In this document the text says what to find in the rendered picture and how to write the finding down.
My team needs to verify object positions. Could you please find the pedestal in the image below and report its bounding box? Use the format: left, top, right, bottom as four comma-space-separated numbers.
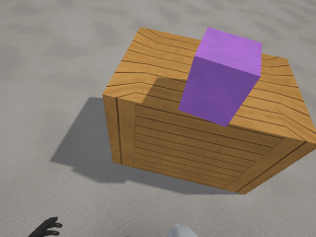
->
103, 27, 316, 195

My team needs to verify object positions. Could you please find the carton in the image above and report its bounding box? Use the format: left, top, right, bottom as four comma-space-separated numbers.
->
178, 27, 263, 127

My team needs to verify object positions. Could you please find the right robot thigh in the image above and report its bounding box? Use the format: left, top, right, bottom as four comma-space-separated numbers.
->
167, 225, 197, 237

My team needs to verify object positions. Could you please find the left robot hand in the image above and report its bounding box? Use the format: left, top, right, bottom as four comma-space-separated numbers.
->
29, 216, 63, 237

